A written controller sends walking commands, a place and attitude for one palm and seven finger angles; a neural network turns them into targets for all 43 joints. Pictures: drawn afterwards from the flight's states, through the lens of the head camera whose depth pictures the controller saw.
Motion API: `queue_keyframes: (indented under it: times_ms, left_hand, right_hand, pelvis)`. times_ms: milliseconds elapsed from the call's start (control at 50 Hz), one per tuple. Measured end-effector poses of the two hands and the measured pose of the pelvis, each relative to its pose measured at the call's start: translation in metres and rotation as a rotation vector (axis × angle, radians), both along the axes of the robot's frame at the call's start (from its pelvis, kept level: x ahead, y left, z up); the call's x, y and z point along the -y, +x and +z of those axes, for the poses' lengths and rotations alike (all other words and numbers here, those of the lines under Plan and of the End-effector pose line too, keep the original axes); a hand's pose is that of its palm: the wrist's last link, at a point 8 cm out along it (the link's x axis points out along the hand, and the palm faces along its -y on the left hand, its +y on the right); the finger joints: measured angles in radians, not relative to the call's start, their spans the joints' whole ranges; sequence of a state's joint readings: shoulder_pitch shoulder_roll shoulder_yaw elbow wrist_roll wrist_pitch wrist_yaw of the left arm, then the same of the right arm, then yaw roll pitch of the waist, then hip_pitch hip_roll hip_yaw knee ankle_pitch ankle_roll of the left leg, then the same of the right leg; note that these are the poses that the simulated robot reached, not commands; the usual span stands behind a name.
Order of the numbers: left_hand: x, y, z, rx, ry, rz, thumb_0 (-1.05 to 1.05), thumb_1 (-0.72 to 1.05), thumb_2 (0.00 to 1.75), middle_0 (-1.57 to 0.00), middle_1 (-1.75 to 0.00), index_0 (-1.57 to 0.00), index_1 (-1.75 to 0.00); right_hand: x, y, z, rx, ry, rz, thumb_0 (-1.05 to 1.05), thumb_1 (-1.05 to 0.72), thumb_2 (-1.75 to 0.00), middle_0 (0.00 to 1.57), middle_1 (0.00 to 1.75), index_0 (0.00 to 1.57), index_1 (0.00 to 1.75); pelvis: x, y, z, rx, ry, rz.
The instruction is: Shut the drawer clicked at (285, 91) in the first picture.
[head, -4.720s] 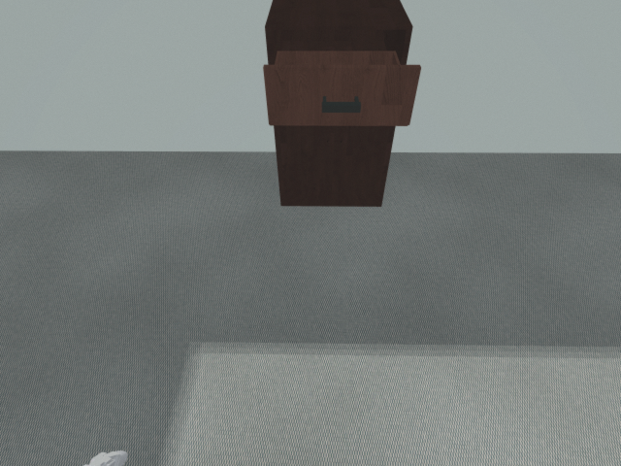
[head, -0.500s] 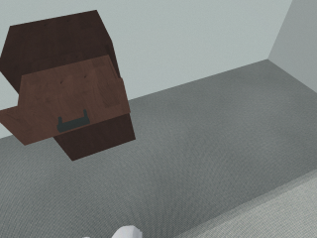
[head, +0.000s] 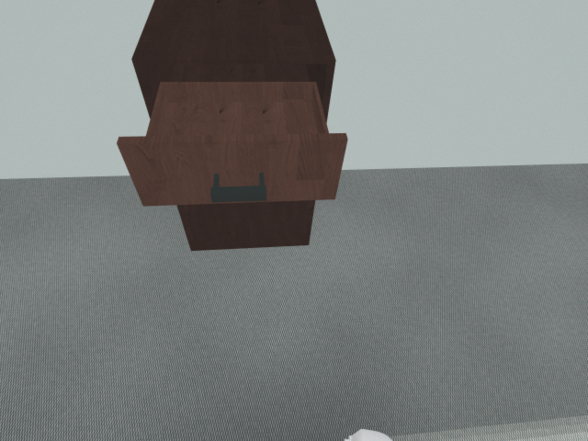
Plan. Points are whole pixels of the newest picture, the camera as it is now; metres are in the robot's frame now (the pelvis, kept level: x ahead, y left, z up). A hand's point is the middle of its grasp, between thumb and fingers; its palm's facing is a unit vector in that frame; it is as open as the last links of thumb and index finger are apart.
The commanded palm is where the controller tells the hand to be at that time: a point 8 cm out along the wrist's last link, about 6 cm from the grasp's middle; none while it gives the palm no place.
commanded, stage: turn to face it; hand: left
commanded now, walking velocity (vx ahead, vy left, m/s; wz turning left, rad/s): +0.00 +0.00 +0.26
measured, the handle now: (239, 186) +0.59 +0.16 -0.06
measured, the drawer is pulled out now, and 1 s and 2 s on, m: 0.30 0.30 0.30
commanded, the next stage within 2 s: take the last steps up to it in 0.20 s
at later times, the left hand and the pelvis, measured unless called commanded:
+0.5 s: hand out of the picture -0.01 +0.15 -0.16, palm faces +0.22 -0.95 -0.23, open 7.3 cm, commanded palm none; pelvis -0.01 -0.03 +0.00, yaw +10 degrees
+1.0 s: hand out of the picture +0.13 +0.17 -0.18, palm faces +0.10 -0.98 -0.16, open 7.4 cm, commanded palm none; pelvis +0.09 -0.02 +0.00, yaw +6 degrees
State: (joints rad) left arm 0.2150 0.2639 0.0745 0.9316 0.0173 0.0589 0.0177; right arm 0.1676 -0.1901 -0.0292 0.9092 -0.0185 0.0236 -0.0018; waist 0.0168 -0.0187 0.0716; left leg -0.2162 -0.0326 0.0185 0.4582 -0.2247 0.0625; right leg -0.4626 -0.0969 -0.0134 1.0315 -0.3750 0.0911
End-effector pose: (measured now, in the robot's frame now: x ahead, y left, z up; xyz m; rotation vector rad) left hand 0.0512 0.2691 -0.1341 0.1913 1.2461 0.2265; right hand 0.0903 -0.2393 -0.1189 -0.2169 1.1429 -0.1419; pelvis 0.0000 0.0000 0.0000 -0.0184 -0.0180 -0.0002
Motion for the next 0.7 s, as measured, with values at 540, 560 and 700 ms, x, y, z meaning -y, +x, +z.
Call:
queue_keyframes:
  times_ms: [540, 560, 700]
  left_hand:
    - [0.067, -0.097, -0.001, -0.034, -0.061, 0.18, 0.0, 0.92, 0.9, -0.2, -0.3, -0.2, -0.3]
    - [0.065, -0.108, -0.005, -0.062, -0.074, 0.194, 0.0, 0.92, 0.9, -0.2, -0.3, -0.2, -0.3]
    - [0.05, -0.144, -0.026, -0.266, -0.155, 0.199, 0.01, 0.91, 0.9, -0.19, -0.3, -0.19, -0.3]
  right_hand:
    - [0.029, -0.043, -0.018, -0.185, 0.016, 0.088, 0.01, -0.91, -0.9, 0.2, 0.3, 0.2, 0.3]
    - [0.024, -0.038, -0.017, -0.173, 0.01, 0.098, 0.01, -0.91, -0.9, 0.2, 0.3, 0.2, 0.3]
    - [-0.013, -0.028, -0.01, -0.093, -0.009, 0.077, 0.01, -0.91, -0.9, 0.2, 0.3, 0.2, 0.3]
  pelvis:
    - [0.028, -0.011, 0.002, -0.002, 0.022, 0.171]
    - [0.024, -0.01, 0.001, -0.004, 0.018, 0.171]
    - [0.001, 0.007, -0.005, -0.002, 0.006, 0.137]
